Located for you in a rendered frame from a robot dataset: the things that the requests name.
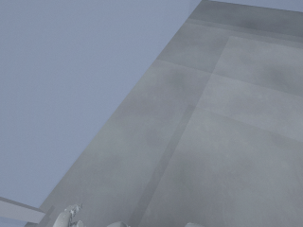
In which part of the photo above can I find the left robot hand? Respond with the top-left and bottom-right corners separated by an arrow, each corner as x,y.
53,203 -> 86,227

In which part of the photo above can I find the panel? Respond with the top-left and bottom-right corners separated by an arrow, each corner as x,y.
0,197 -> 45,224

